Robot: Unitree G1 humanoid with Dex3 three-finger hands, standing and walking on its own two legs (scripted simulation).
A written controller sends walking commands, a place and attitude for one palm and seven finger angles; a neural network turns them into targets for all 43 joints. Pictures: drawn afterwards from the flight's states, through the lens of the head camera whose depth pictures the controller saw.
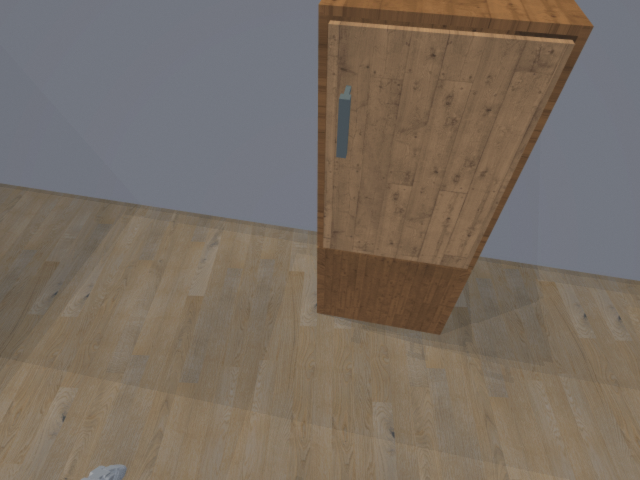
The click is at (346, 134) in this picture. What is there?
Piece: cupboard door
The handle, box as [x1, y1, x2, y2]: [336, 85, 350, 157]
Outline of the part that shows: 346,85 344,93 340,94 339,97 336,156 345,157 346,154 350,105 350,86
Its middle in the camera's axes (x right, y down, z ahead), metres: +0.05 -0.23 +0.77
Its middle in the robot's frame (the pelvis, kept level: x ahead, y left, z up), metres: +0.74 -0.01 +0.06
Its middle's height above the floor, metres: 0.83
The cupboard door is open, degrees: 1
